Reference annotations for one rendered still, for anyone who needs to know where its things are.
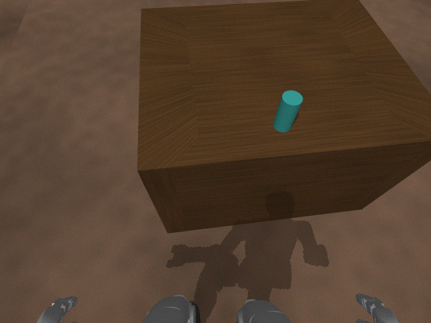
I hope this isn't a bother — can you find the left robot hand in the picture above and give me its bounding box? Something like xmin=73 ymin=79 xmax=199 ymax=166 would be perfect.
xmin=37 ymin=296 xmax=77 ymax=323

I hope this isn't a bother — can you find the can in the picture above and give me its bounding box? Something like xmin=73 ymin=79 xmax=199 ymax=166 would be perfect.
xmin=273 ymin=90 xmax=303 ymax=133

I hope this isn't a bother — can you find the right robot hand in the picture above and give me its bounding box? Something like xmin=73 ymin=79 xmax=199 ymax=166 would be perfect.
xmin=356 ymin=293 xmax=399 ymax=323

